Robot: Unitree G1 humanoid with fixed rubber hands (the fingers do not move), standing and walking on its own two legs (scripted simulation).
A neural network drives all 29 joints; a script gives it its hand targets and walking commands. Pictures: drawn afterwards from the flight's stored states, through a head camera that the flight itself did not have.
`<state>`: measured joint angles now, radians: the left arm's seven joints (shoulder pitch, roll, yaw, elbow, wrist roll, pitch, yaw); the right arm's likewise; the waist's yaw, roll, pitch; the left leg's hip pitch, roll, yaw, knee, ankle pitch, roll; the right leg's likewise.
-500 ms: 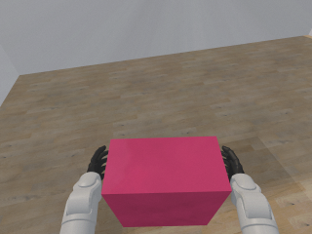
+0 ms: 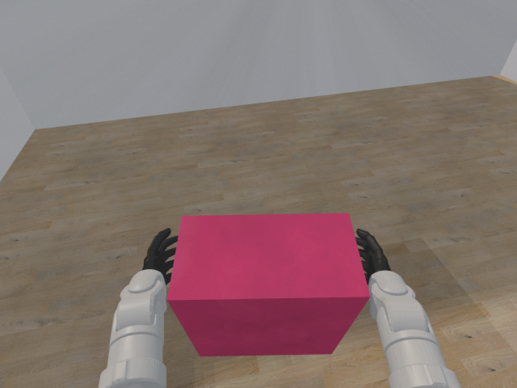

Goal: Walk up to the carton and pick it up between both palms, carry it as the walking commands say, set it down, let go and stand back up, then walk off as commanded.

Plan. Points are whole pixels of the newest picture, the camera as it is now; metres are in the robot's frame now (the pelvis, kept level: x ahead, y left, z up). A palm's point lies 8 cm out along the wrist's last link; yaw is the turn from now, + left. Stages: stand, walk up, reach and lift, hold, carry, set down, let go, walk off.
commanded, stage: hold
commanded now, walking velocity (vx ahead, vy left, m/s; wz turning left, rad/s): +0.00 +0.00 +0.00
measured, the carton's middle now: (265, 293) +0.31 +0.04 -0.04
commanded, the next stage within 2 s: set down in 0.02 s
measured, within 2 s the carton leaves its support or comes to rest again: neither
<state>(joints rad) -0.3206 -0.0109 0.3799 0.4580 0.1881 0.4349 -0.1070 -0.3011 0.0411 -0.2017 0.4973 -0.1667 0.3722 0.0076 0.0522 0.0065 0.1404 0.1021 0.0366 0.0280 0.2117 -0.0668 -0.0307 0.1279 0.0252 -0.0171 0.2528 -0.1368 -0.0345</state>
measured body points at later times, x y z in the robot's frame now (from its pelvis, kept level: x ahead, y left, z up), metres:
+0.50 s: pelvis +0.03 +0.03 -0.01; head +0.04 +0.04 +0.44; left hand +0.33 +0.21 -0.03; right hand +0.34 -0.15 -0.02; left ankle +0.05 +0.14 -0.75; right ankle +0.03 -0.09 -0.75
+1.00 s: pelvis +0.00 +0.01 -0.05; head +0.11 +0.02 +0.38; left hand +0.35 +0.20 -0.11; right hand +0.35 -0.17 -0.10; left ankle +0.05 +0.14 -0.75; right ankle +0.03 -0.09 -0.75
